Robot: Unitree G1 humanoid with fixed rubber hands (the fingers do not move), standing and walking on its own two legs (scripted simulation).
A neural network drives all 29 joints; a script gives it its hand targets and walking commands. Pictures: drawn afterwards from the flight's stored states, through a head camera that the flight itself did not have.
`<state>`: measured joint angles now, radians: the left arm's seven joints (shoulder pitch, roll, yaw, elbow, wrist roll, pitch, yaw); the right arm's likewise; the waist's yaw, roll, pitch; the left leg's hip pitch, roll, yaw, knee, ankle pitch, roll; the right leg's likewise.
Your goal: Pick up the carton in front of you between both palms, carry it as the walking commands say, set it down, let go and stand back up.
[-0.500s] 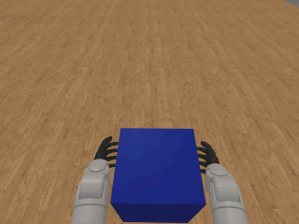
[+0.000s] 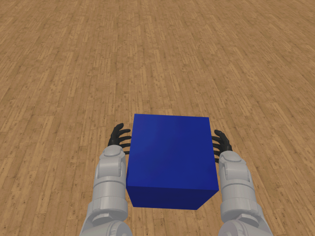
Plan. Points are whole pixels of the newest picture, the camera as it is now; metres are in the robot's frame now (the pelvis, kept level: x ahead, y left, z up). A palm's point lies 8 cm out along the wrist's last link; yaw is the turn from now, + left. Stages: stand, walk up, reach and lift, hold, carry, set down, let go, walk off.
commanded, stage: set down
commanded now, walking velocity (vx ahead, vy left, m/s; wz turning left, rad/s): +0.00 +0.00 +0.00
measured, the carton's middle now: (168, 165) +0.35 -0.01 -0.07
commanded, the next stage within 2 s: none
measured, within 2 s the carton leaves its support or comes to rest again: neither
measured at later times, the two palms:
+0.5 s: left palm (123, 174) +0.36 +0.14 -0.18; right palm (204, 167) +0.41 -0.15 -0.18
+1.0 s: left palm (123, 185) +0.38 +0.16 -0.34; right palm (190, 174) +0.45 -0.13 -0.34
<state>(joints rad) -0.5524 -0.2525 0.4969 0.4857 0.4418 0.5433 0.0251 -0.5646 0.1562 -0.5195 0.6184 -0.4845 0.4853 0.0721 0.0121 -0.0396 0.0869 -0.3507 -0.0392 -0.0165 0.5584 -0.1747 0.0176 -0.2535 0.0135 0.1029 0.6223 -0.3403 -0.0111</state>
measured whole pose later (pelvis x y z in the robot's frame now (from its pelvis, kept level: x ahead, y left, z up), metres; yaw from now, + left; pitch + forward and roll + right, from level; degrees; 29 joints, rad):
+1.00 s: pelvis -0.05 -0.03 -0.24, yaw -1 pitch +48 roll -1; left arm -0.83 -0.14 0.53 0.50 0.20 0.21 0.12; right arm -1.03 -0.09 -0.25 0.85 -0.15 0.20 -0.05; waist 0.09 -0.04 -0.17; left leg -2.01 -0.07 -0.10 1.57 -0.39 -0.08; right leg -1.91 0.15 0.06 1.68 -0.60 0.02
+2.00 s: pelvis -0.07 -0.04 -0.36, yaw +0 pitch +45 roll +6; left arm -1.22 0.00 0.67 0.80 0.14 0.18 0.08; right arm -1.51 -0.28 0.02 1.22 -0.06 0.19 -0.11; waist 0.19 -0.02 0.16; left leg -2.32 -0.06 -0.07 1.97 -0.45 -0.14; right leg -2.27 0.18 0.04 2.14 -0.65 -0.01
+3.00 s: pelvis -0.08 -0.03 -0.38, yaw +0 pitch +40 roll +6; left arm -1.26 0.23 0.41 1.09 -0.20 0.00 0.10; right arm -1.56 -0.48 0.21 1.19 0.13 0.10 -0.02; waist 0.19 0.04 0.32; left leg -2.32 0.00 0.02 2.05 -0.44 -0.06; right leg -2.27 0.07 0.05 2.21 -0.64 -0.01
